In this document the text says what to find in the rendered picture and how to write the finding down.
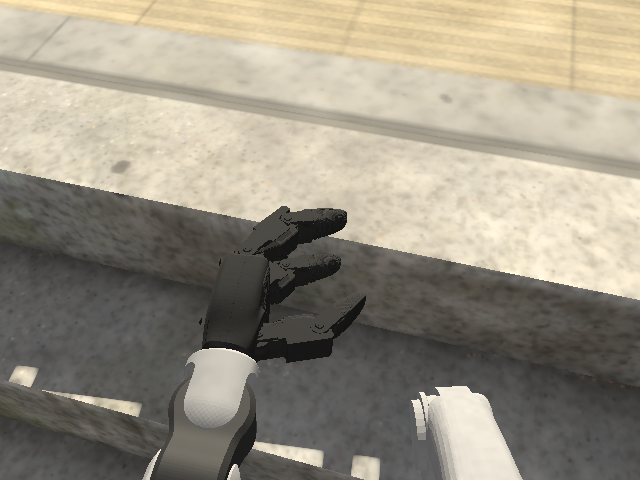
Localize stairs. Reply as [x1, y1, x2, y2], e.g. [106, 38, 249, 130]
[0, 169, 640, 480]

